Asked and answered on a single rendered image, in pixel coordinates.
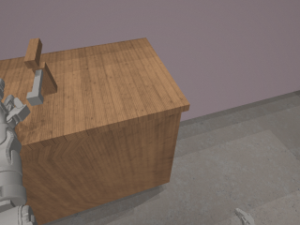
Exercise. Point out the robot left forearm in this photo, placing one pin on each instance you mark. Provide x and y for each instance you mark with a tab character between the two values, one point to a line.
12	191

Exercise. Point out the robot left upper arm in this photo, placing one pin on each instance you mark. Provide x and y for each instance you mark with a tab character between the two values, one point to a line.
19	215

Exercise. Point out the robot right hand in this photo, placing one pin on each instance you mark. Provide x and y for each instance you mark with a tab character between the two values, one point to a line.
246	218

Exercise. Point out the robot left hand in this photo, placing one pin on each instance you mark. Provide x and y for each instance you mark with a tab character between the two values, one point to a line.
12	111

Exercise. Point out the counter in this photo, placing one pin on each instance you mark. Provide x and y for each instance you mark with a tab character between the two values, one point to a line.
107	127

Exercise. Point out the tap lever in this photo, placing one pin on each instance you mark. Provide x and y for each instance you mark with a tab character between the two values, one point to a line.
35	97

